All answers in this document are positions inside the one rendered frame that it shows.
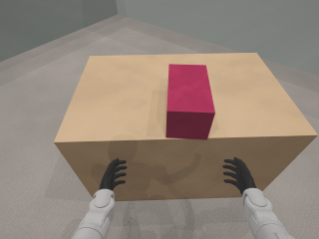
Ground robot right hand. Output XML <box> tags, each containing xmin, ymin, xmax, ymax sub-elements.
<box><xmin>222</xmin><ymin>157</ymin><xmax>256</xmax><ymax>195</ymax></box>

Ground carton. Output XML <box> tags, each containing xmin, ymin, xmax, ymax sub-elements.
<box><xmin>165</xmin><ymin>64</ymin><xmax>215</xmax><ymax>140</ymax></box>

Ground right robot forearm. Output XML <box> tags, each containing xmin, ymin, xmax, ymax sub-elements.
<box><xmin>241</xmin><ymin>187</ymin><xmax>295</xmax><ymax>239</ymax></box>

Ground left robot forearm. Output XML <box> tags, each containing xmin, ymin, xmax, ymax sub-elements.
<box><xmin>72</xmin><ymin>188</ymin><xmax>115</xmax><ymax>239</ymax></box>

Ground pedestal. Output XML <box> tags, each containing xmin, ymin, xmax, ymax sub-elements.
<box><xmin>54</xmin><ymin>53</ymin><xmax>318</xmax><ymax>202</ymax></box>

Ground robot left hand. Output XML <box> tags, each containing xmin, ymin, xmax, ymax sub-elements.
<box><xmin>99</xmin><ymin>158</ymin><xmax>127</xmax><ymax>191</ymax></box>

